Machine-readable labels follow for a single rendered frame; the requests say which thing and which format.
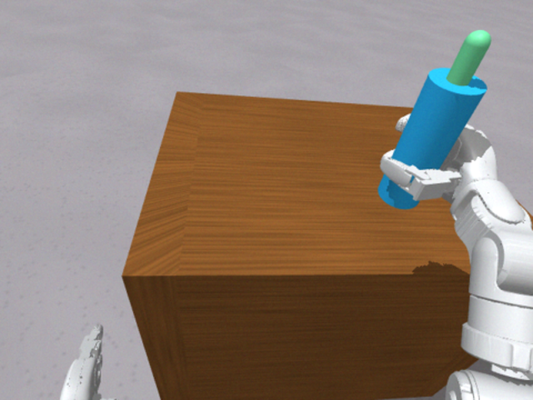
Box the right robot hand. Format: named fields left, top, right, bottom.
left=380, top=114, right=498, bottom=204

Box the left robot hand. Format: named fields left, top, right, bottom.
left=60, top=324, right=118, bottom=400

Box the bottle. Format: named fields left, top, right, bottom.
left=378, top=30, right=491, bottom=209

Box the right robot arm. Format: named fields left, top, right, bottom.
left=446, top=179, right=533, bottom=400

